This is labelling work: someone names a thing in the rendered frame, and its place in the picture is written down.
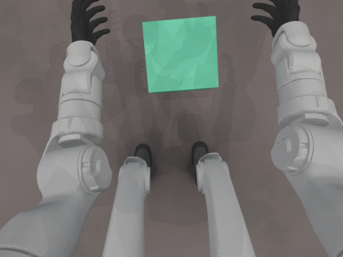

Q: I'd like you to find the carton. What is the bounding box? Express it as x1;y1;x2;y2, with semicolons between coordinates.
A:
142;16;219;93

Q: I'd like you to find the right robot forearm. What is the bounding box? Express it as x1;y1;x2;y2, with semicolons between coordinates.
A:
271;21;343;130

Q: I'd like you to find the robot left thigh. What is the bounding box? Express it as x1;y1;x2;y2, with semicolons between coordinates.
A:
102;162;151;257

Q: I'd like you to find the robot left upper arm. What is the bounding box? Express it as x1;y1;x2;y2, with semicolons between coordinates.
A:
0;144;112;257

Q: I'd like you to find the robot right upper arm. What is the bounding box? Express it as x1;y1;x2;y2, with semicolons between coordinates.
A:
271;123;343;257

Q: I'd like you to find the robot left hand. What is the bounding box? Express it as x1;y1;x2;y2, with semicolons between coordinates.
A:
71;0;110;46

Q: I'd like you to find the right robot foot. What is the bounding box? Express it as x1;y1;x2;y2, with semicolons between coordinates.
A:
191;141;209;186

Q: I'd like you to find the left robot forearm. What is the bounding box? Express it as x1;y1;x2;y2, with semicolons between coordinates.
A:
37;40;105;186

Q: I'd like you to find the robot right hand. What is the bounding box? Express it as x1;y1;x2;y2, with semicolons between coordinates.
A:
251;0;300;38

